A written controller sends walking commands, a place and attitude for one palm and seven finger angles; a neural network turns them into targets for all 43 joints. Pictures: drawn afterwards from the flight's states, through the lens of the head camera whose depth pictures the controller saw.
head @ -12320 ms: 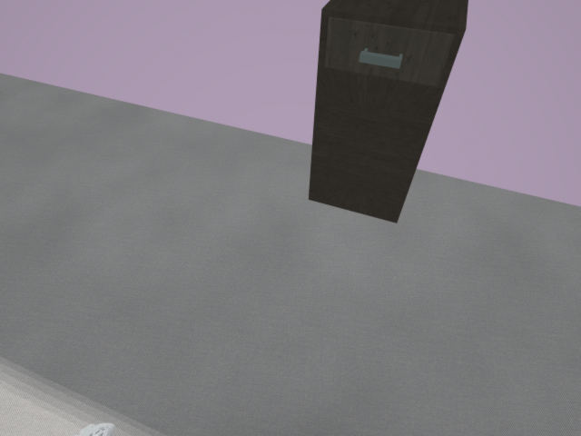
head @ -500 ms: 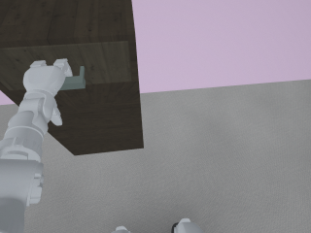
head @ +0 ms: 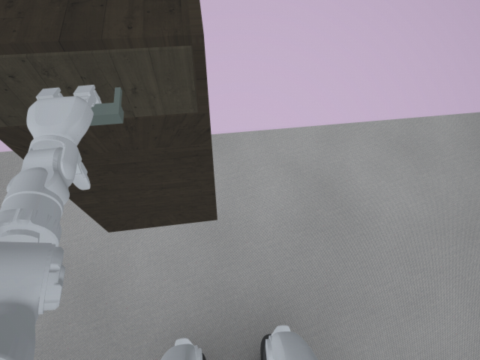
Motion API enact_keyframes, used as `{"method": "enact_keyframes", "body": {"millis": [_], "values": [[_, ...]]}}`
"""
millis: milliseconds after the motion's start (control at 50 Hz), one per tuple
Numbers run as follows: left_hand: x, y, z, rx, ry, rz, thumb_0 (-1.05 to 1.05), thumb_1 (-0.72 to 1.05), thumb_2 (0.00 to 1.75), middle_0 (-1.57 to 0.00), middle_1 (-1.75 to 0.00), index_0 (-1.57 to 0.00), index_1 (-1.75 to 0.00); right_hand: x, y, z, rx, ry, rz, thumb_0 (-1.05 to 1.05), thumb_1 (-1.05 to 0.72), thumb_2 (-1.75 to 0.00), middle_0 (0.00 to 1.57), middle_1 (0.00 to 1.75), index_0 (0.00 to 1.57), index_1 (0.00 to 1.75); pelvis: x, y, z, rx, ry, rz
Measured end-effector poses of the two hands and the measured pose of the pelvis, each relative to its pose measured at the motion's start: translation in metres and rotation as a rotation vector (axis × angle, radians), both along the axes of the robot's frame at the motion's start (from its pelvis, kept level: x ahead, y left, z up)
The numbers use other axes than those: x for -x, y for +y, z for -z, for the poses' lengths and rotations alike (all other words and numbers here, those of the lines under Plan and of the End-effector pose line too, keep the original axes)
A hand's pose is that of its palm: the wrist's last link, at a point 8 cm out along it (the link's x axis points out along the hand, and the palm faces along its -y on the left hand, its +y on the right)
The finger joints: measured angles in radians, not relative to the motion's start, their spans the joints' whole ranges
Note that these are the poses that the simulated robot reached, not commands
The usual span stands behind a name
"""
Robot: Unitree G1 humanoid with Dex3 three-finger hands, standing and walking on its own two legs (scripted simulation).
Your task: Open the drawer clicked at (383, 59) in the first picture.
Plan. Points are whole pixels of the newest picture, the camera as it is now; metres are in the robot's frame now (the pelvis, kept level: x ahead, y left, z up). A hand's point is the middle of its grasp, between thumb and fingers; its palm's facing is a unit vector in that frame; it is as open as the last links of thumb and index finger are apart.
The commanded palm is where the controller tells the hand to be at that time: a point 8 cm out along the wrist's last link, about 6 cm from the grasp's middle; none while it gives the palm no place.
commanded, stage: lower the fingers behind the handle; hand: left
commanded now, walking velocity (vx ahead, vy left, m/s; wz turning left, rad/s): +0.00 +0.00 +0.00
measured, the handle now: (84, 105) +0.56 +0.25 +0.04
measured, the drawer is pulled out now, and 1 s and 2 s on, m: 0.00 0.00 0.03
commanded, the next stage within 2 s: close the thumb around the handle in 0.26 s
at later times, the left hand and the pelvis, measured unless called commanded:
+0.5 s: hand (77, 137) +0.50 +0.25 +0.02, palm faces -0.08 -0.02 -1.00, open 13.4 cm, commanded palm +0.49 +0.25 +0.07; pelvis +0.00 +0.00 +0.00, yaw +0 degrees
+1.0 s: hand (78, 137) +0.50 +0.25 +0.02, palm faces -0.07 -0.01 -1.00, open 6.1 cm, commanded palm +0.49 +0.25 +0.07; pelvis +0.00 +0.00 +0.00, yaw +0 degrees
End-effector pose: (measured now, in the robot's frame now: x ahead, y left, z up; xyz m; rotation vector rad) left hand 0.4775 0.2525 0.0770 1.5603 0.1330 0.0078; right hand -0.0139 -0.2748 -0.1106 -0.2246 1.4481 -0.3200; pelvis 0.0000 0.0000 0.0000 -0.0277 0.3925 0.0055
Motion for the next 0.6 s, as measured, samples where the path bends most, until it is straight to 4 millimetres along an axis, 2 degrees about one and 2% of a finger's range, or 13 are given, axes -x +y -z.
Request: {"method": "enact_keyframes", "body": {"millis": [420, 500, 600], "values": [[-0.0029, 0.0004, 0.0001, 0.008, 0.007, 0.002, 0.0, -0.48, 0.3, -0.31, -1.21, -0.32, -1.2, -0.0003, 0.0048, 0.0013, -0.007, 0.0, 0.001, 0.0, -0.91, -0.9, 0.2, 0.3, 0.21, 0.3, -0.0007, 0.0018, 0.0004, 0.002, 0.001, 0.0], [-0.0032, 0.001, 0.0002, 0.013, 0.003, 0.005, 0.0, -0.42, 0.33, -0.32, -1.22, -0.33, -1.21, -0.0007, 0.0045, 0.0013, -0.004, 0.002, 0.0, 0.0, -0.91, -0.9, 0.2, 0.3, 0.21, 0.3, -0.0013, 0.0024, 0.0006, 0.003, 0.002, 0.002], [-0.0034, 0.0013, 0.0005, 0.014, -0.001, 0.008, 0.0, -0.24, 0.41, -0.33, -1.23, -0.34, -1.23, -0.0014, 0.0044, 0.0011, -0.003, 0.004, 0.0, 0.0, -0.91, -0.9, 0.2, 0.3, 0.21, 0.3, -0.0017, 0.0032, 0.0007, 0.003, 0.002, 0.003]]}}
